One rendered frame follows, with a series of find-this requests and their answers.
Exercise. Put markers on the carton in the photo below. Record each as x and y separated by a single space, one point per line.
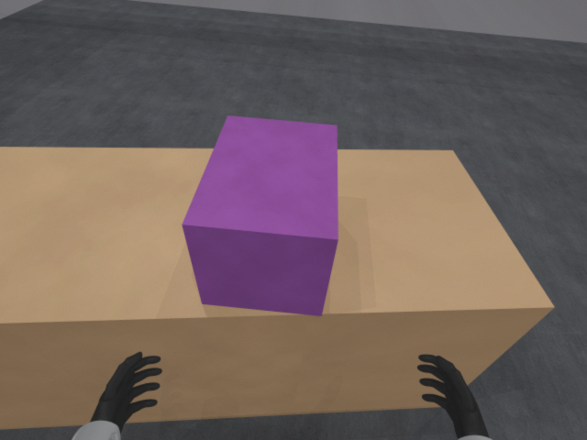
262 228

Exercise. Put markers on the left robot forearm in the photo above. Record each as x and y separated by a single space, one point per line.
98 430

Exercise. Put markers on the robot left hand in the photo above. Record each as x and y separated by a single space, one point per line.
115 403

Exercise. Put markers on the pedestal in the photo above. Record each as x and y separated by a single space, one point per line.
94 268

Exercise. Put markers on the robot right hand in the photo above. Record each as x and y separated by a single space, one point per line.
459 403

